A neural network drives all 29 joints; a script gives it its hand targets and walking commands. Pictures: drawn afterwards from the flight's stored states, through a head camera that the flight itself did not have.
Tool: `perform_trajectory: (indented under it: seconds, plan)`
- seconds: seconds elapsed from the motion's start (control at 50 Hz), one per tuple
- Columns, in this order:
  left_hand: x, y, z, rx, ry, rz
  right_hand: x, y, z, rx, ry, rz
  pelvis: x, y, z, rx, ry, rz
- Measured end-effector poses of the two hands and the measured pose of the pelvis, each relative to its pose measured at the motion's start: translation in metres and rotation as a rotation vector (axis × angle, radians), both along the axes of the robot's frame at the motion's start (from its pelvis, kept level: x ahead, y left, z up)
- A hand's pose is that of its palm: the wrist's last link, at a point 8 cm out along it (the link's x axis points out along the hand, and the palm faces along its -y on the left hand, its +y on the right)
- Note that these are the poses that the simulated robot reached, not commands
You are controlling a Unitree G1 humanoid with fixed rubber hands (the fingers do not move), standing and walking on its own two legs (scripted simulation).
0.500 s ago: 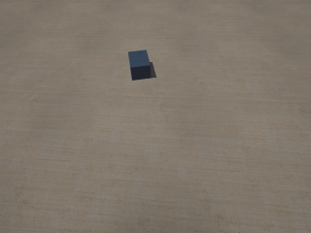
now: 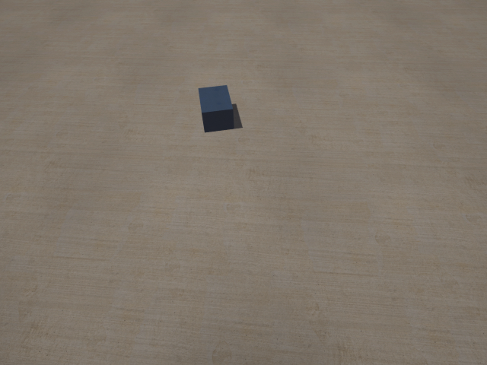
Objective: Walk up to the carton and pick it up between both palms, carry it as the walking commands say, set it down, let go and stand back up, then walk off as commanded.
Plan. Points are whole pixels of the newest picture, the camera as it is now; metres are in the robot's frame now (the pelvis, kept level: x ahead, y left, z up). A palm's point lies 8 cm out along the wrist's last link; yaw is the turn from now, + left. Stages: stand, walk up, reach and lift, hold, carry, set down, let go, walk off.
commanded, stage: stand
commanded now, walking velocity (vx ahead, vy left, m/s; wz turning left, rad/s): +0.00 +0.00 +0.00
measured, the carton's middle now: (215, 108) +1.71 +0.21 -0.69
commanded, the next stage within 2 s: walk up in 0.40 s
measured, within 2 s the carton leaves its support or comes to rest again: neither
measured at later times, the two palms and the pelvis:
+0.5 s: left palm out of the picture -0.01 +0.20 -0.14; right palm out of the picture -0.02 -0.22 -0.15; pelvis +0.00 -0.01 +0.01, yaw +1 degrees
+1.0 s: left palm out of the picture +0.08 +0.28 -0.16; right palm out of the picture +0.11 -0.17 -0.12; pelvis +0.10 +0.05 +0.00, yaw +4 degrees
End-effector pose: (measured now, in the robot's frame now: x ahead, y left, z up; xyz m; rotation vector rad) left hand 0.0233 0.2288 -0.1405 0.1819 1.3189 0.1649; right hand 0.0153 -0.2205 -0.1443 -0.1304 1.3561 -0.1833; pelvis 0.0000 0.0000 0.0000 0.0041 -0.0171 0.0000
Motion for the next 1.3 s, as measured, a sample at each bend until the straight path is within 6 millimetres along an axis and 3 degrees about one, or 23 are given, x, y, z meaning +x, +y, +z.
perform_trajectory:
  seconds: [0.18,0.34,0.66,0.72,0.82,0.88,0.94,1.08,1.2,1.3]
  plan:
    - [-0.012,-0.017,-0.002,-0.037,0.042,0.023,-0.005,0.007,-0.001,0.023,0.032,0.008,0.001,-0.003,0.003,0.0,-0.011,0.003]
    - [-0.03,-0.022,-0.003,-0.048,0.103,0.042,-0.023,0.005,0.0,0.021,0.099,0.002,0.003,-0.005,0.005,-0.001,-0.017,0.004]
    - [-0.031,-0.028,-0.006,-0.069,0.091,0.068,-0.032,0.009,-0.003,0.052,0.12,-0.015,0.009,-0.006,0.002,-0.005,-0.003,0.027]
    - [-0.034,-0.013,-0.008,-0.055,0.054,0.125,-0.009,0.01,-0.003,0.051,0.106,0.056,0.015,0.001,-0.001,-0.017,0.012,0.068]
    - [-0.049,0.013,-0.012,-0.063,0.102,0.184,0.073,0.018,0.009,0.002,-0.046,0.143,0.04,0.025,-0.003,-0.029,0.034,0.088]
    - [-0.044,0.028,-0.024,-0.088,0.155,0.175,0.112,0.027,0.01,-0.038,-0.158,0.133,0.056,0.042,-0.013,-0.013,0.041,0.073]
    - [-0.007,0.043,-0.023,-0.101,0.142,0.128,0.111,0.036,0.016,-0.051,-0.151,0.089,0.073,0.049,-0.008,-0.006,0.035,0.057]
    - [0.147,0.06,0.001,-0.094,-0.092,0.052,0.07,0.058,0.028,0.0,0.079,0.009,0.133,0.052,0.012,-0.029,0.028,0.084]
    - [0.28,0.041,0.014,-0.089,-0.224,-0.032,0.068,0.063,0.027,0.042,0.22,-0.081,0.196,0.038,0.008,-0.022,0.041,0.078]
    - [0.379,0.01,0.004,-0.063,-0.321,-0.086,0.096,0.044,0.008,0.07,0.333,-0.127,0.258,0.013,-0.016,0.0,0.056,0.074]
